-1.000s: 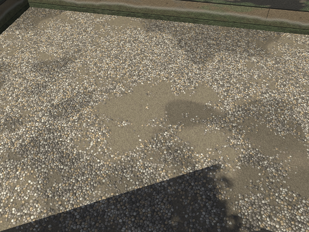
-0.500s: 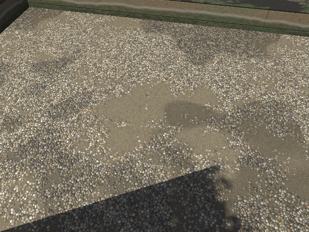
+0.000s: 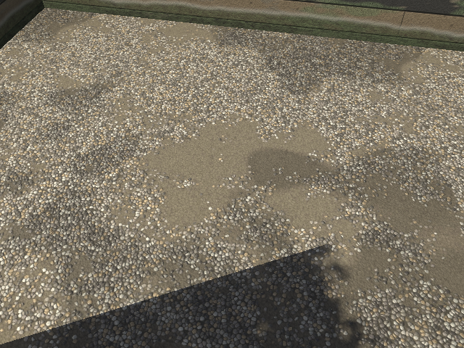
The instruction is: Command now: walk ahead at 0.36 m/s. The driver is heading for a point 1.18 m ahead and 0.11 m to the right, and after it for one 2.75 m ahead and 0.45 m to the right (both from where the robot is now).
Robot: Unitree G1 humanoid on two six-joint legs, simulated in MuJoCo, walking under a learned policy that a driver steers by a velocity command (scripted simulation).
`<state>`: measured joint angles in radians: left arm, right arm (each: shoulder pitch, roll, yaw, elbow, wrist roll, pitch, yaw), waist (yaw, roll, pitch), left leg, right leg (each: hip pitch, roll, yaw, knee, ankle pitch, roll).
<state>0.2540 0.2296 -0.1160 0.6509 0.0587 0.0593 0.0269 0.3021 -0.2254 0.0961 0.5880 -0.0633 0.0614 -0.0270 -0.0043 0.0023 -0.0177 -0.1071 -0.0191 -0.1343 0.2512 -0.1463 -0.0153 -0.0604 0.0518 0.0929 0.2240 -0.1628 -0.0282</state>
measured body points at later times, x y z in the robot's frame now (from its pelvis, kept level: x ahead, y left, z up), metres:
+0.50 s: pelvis +0.00 +0.00 +0.00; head +0.00 +0.00 +0.45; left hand +0.19 +0.21 -0.08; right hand +0.19 -0.20 -0.07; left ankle -0.01 +0.13 -0.75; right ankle -0.03 -0.11 -0.75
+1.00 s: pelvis +0.00 +0.01 +0.00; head +0.00 +0.01 +0.45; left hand +0.20 +0.21 -0.07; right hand +0.20 -0.20 -0.07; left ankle -0.01 +0.13 -0.75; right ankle -0.03 -0.11 -0.75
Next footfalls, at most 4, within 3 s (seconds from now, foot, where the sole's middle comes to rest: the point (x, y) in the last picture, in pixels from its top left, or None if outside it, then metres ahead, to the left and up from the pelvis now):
none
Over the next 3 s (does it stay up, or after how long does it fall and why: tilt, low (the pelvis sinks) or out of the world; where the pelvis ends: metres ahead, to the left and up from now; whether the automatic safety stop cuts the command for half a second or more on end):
stays up -0.01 0.00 0.00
